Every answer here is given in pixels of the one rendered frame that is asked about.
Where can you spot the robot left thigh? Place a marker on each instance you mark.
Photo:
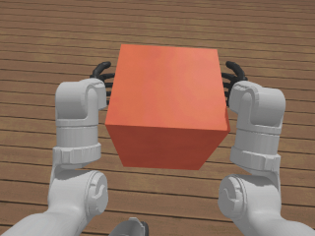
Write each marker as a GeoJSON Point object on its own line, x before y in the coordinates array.
{"type": "Point", "coordinates": [128, 228]}

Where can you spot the robot left hand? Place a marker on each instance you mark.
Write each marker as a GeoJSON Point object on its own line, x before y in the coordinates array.
{"type": "Point", "coordinates": [97, 75]}

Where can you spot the left robot forearm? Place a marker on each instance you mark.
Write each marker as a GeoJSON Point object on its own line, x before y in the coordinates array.
{"type": "Point", "coordinates": [76, 118]}

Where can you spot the right robot upper arm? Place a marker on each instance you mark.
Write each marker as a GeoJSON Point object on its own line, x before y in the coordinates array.
{"type": "Point", "coordinates": [253, 203]}

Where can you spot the carton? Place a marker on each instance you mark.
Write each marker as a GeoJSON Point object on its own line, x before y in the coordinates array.
{"type": "Point", "coordinates": [167, 107]}

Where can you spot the right robot forearm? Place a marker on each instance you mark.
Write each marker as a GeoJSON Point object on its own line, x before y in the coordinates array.
{"type": "Point", "coordinates": [260, 115]}

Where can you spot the robot right hand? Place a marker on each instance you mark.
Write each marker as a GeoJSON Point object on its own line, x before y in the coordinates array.
{"type": "Point", "coordinates": [233, 79]}

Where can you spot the left robot shin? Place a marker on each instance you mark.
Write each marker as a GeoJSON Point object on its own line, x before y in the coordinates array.
{"type": "Point", "coordinates": [134, 219]}

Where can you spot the left robot upper arm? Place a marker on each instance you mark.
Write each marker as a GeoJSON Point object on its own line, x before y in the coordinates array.
{"type": "Point", "coordinates": [75, 197]}

